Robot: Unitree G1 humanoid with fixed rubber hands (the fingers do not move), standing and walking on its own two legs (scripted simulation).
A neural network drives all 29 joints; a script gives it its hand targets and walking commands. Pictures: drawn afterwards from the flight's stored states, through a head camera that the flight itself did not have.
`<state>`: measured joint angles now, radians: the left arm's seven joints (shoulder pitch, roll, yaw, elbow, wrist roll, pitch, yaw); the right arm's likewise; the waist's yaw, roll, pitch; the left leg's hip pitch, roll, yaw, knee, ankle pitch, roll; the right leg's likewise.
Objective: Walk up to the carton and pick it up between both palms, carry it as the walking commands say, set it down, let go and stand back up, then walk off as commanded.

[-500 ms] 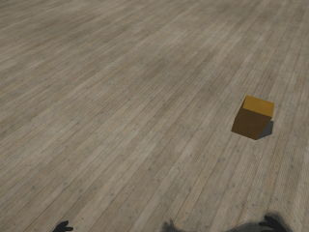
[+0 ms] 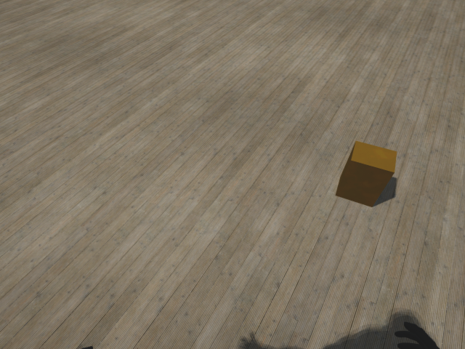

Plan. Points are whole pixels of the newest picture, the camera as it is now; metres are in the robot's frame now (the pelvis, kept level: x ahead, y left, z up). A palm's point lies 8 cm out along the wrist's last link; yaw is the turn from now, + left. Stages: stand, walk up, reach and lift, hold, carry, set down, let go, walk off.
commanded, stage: walk up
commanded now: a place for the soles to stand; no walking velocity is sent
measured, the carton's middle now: (364, 174) +1.00 -0.62 -0.63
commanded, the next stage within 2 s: none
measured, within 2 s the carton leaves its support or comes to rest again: neither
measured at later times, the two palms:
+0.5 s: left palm (143, 282) +0.27 +0.22 -0.11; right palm out of the picture +0.11 -0.42 -0.10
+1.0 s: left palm (241, 174) +0.54 +0.02 -0.09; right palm out of the picture +0.16 -0.52 -0.09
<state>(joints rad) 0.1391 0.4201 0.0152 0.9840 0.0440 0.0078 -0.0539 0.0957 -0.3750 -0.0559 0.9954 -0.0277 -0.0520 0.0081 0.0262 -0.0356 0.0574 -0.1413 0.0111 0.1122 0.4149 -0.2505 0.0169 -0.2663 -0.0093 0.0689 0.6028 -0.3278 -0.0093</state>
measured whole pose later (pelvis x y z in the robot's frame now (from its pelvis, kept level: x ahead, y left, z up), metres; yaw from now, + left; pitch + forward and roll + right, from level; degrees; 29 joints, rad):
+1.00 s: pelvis +0.27 -0.19 -0.02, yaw -30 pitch -1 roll -1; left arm 0.22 0.45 0.05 0.71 -0.01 -0.07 -0.04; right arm 0.33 -0.47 -0.05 0.72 0.01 -0.08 0.01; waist -0.03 0.01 0.11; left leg -0.45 0.09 0.01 1.13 -0.44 0.03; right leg -0.34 0.03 0.01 0.62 -0.25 -0.03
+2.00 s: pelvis +0.49 -0.30 -0.03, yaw -35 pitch -2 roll +0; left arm 0.23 0.44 0.01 0.86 0.02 -0.05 0.01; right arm 0.14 -0.39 -0.03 0.83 0.01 -0.03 0.01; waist 0.00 -0.02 0.10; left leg -0.45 0.05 0.03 0.78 -0.30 -0.01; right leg -0.34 -0.04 -0.01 0.79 -0.42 0.03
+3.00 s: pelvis +0.58 -0.36 -0.01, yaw -29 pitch -2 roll +0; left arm 0.10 0.48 0.07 0.80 0.02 -0.01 -0.05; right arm 0.40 -0.44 -0.07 0.88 0.00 -0.10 -0.01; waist -0.05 -0.07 0.14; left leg -0.17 -0.01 -0.04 0.57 -0.36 0.01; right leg -0.46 -0.05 0.01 0.93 -0.46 -0.01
